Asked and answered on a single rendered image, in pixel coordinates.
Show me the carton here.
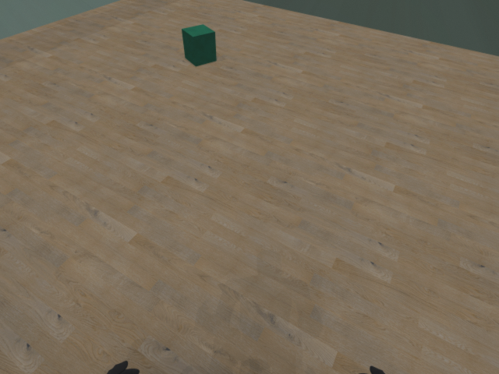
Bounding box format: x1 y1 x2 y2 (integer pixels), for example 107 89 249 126
182 24 217 66

